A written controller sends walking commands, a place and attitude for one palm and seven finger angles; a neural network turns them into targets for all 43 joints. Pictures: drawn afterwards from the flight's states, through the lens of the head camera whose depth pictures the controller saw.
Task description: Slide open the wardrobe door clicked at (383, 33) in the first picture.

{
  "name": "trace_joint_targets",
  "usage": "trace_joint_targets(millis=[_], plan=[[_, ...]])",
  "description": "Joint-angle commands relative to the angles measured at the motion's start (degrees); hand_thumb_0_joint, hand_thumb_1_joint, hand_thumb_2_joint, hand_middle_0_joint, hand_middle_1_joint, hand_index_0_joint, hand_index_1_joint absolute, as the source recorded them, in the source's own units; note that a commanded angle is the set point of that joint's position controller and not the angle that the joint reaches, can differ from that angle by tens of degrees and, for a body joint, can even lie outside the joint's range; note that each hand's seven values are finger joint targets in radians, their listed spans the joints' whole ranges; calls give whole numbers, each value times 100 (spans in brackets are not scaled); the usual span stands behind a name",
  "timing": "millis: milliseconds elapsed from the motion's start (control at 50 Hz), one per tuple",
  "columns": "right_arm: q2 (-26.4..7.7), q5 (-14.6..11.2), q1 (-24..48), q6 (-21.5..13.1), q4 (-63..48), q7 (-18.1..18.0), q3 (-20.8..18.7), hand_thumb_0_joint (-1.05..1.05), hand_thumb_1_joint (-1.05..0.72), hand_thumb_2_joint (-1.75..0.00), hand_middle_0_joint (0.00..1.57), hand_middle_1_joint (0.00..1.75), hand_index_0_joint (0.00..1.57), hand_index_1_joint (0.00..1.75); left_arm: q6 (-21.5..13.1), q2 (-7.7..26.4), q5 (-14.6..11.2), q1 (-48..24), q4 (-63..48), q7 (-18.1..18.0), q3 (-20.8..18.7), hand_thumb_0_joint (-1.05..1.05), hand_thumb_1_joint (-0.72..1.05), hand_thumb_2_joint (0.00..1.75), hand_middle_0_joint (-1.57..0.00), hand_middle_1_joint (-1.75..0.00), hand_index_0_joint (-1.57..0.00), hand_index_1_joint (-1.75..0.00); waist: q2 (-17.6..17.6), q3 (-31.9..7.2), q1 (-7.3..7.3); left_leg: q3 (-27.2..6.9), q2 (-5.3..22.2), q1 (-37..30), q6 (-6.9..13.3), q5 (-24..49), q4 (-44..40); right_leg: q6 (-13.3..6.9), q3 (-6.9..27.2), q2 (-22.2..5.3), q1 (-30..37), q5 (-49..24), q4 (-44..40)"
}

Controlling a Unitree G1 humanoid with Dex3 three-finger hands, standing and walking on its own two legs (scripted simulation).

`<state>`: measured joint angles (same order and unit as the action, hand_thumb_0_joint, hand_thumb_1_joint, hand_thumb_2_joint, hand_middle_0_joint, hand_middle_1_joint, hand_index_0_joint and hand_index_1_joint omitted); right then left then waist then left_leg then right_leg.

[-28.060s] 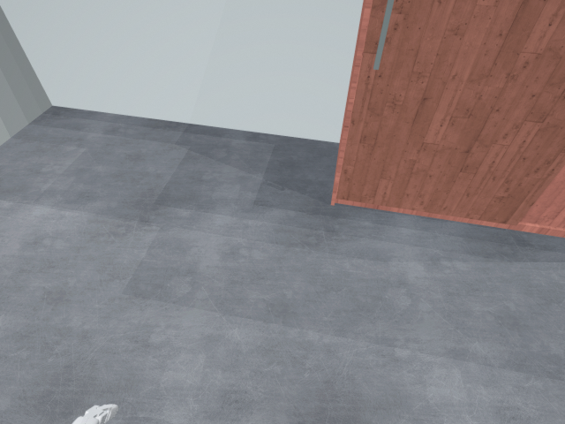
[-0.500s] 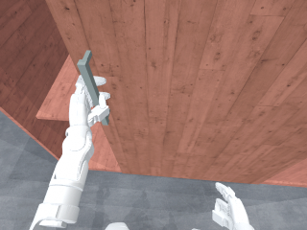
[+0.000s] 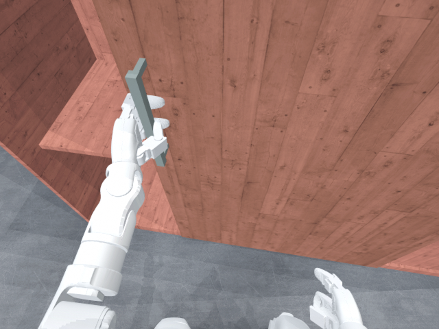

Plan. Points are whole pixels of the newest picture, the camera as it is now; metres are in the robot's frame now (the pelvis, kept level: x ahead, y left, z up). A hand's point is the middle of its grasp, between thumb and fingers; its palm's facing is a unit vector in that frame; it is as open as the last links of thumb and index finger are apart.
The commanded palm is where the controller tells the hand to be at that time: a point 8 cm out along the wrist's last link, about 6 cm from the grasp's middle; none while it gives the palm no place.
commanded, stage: step sideways, sliding the door along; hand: left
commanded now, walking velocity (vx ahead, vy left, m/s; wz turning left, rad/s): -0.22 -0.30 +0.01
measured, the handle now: (152, 120) +0.43 +0.22 +0.09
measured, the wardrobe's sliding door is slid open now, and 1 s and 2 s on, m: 0.43 0.55 0.55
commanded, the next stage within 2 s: stop walking and hold the door there in 0.90 s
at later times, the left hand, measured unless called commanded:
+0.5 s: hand (224, 147) +0.38 +0.07 +0.10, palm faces +0.27 -0.96 -0.08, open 5.9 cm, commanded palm +0.35 +0.05 +0.10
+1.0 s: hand (233, 144) +0.39 +0.06 +0.10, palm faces +0.47 -0.88 -0.06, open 6.1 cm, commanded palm +0.35 +0.08 +0.08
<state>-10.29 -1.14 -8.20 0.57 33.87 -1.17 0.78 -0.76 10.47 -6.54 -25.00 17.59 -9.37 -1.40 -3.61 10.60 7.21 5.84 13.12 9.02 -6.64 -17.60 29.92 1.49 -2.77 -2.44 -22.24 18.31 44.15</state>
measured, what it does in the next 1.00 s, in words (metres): steps to the right: right foot, then left foot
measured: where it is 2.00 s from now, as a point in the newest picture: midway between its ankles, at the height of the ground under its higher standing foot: outside the picture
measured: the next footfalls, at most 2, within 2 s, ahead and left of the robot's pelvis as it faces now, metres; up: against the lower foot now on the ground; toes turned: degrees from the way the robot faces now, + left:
right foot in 0.06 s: +0.09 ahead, -0.18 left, +0.00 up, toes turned -4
left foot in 0.26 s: +0.01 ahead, +0.06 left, +0.00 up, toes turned +14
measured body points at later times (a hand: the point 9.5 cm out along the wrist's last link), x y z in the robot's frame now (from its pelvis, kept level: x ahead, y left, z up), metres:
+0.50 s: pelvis +0.02 -0.11 +0.00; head +0.10 -0.10 +0.45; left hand +0.36 +0.12 +0.10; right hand +0.23 -0.30 -0.10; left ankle -0.03 +0.05 -0.74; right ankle +0.07 -0.27 -0.69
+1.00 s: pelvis +0.05 -0.20 +0.01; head +0.12 -0.17 +0.45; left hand +0.36 +0.10 +0.10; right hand +0.25 -0.40 -0.09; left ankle +0.00 -0.07 -0.74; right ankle +0.07 -0.37 -0.67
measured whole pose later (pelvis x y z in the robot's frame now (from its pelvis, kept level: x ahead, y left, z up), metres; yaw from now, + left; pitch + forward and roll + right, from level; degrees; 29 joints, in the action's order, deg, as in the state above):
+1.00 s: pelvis +0.05 -0.20 +0.01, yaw +3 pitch -2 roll -5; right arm -12.1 -0.8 -8.9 -2.5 33.4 0.7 -1.0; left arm -0.7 11.4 -4.1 -18.7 9.0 -12.0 -9.9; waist -3.4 12.0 7.7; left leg 7.4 11.8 8.4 -2.9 -17.8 28.6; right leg 2.0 -2.4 0.1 -24.0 22.1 50.6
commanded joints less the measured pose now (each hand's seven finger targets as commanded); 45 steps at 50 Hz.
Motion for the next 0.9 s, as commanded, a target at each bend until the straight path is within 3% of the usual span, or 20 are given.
trace_joint_targets(millis=[0,20,60,120,160,200,220,240,280,340,500,540,580,600,640,700,740,780,820,880], plan=[[-993,-85,404,-367,-836,-110,-376,0,-90,-90,20,30,20,30,-723,-467,376,-2441,-2205,526,1329,0,90,90,-45,-140,-45,-140,-1062,-2939,-798,-143,719,-1682,726,5103,514,-80,-233,137,895,-1258,-1667],[-948,-146,403,-379,-831,-128,-349,0,-90,-90,20,30,20,30,-733,-301,432,-2426,-2276,478,1240,0,90,90,-45,-140,-45,-140,-509,-3055,-813,8,399,-1077,588,4241,882,-178,-39,-152,1606,-2869,-1859],[-644,-123,576,-459,-790,-275,-285,0,-90,-90,20,30,20,30,-750,99,461,-2080,-2232,387,1017,0,90,90,-45,-140,-45,-140,1276,-3295,-722,147,-717,738,426,-575,1983,-843,980,-1490,2712,-6979,-1476],[-646,-113,454,-581,-574,-421,-302,0,-90,-90,20,30,20,30,-745,131,414,-1691,-2415,300,806,0,90,90,-45,-140,-45,-140,1800,-3453,-556,-349,-975,1408,363,-2064,2831,-1137,1306,-1730,2906,-7329,-1325],[-524,-101,490,-608,-522,-444,-182,0,-90,-90,20,30,20,30,-886,-273,393,-2233,-2852,234,1081,0,90,90,-45,-140,-45,-140,1547,-3376,-753,-262,-808,1338,343,-1229,1152,-1104,939,-1512,3230,-7493,-870],[-690,-52,439,-505,-511,-465,-306,0,-90,-90,20,30,20,30,-1075,-354,379,-2365,-3030,275,1219,0,90,90,-45,-140,-45,-140,865,-3496,-937,-188,-273,-497,377,2167,-495,-560,246,-954,2067,-5674,-173],[-1007,-37,541,-463,-662,-436,-455,0,-90,-90,20,30,20,30,-1113,-360,299,-2416,-3294,344,1325,0,90,90,-45,-140,-45,-140,-390,-3618,-895,-1527,1013,-2207,890,6260,-245,-2,83,-304,213,-2360,381],[-953,-37,560,-396,-823,-222,-459,0,-90,-90,20,30,20,30,-1009,-835,391,-2208,-2924,465,1613,0,90,90,-45,-140,-45,-140,-893,-3642,-741,-2063,1867,-2748,1451,8168,-21,54,482,-73,-776,1218,1063],[-1056,-47,662,-381,-893,-5,-460,0,-90,-90,20,30,20,30,-758,-1297,531,-2122,-2291,568,1803,0,90,90,-45,-140,-45,-140,-577,-3155,-713,-1223,1568,-2346,1433,6589,-82,28,611,69,-1064,1136,1472],[-1066,-23,556,-469,-909,73,-504,0,-90,-90,20,30,20,30,-764,-929,581,-2640,-2795,541,1683,0,90,90,-45,-140,-45,-140,-1324,-2903,-781,-595,1205,-2530,1143,6487,-75,17,251,-28,-1349,576,1256],[-906,-35,459,-614,-1047,-13,-382,0,-90,-90,20,30,20,30,-756,-666,456,-1941,-2795,556,1460,0,90,90,-45,-140,-45,-140,-1348,-2845,-805,-38,945,-2424,814,6452,297,-31,-247,298,27,-539,-1090],[-822,-115,495,-638,-1046,-27,-316,0,-90,-90,20,30,20,30,-813,-454,491,-1731,-2967,496,1307,0,90,90,-45,-140,-45,-140,-816,-3036,-731,94,651,-1799,636,5495,1010,-101,-161,146,1153,-2353,-1993],[-519,-139,620,-675,-1057,-187,-233,0,-90,-90,20,30,20,30,-884,137,506,-1532,-3149,376,961,0,90,90,-45,-140,-45,-140,1346,-3433,-617,253,-629,592,259,-516,2410,-864,1248,-1470,2971,-7985,-1442],[-448,-19,704,-810,-963,-264,-132,0,-90,-90,20,30,20,30,-833,354,530,-1072,-3059,315,725,0,90,90,-45,-140,-45,-140,1612,-3292,-454,-129,-1070,1003,391,-2141,2830,-927,1427,-1726,2545,-8586,-1580],[-517,-94,432,-764,-782,-326,-192,0,-90,-90,20,30,20,30,-825,204,463,-705,-3017,256,656,0,90,90,-45,-140,-45,-140,1824,-3412,-452,-513,-974,1607,296,-2370,3128,-1152,1640,-1829,3121,-8096,-1346],[-533,-75,528,-672,-543,-336,-110,0,-90,-90,20,30,20,30,-1118,95,445,-1496,-3533,114,620,0,90,90,-45,-140,-45,-140,1168,-3510,-771,-364,-812,1256,205,-1134,1016,-1127,1151,-1443,3258,-7609,-972],[-674,-43,535,-493,-586,-363,-254,0,-90,-90,20,30,20,30,-1267,141,408,-1536,-3618,150,697,0,90,90,-45,-140,-45,-140,586,-3705,-899,-259,-312,-599,235,2087,-427,-621,508,-942,2085,-5483,-496],[-993,-21,652,-435,-902,-160,-458,0,-90,-90,20,30,20,30,-1137,-214,392,-1517,-3701,343,936,0,90,90,-45,-140,-45,-140,-1128,-3824,-664,-2237,1976,-2575,1483,7804,-158,86,607,-15,-595,1167,744],[-1084,-24,784,-466,-1038,14,-508,0,-90,-90,20,30,20,30,-930,-631,531,-1396,-3166,413,1100,0,90,90,-45,-140,-45,-140,-982,-3411,-589,-1604,1721,-2306,1562,6359,-247,54,767,150,-900,1251,1407],[-1068,-4,516,-593,-942,134,-490,0,-90,-90,20,30,20,30,-807,-384,610,-1839,-3388,339,1018,0,90,90,-45,-140,-45,-140,-1605,-2945,-711,-579,1077,-2696,1014,7206,-67,24,230,172,-1196,710,1106]])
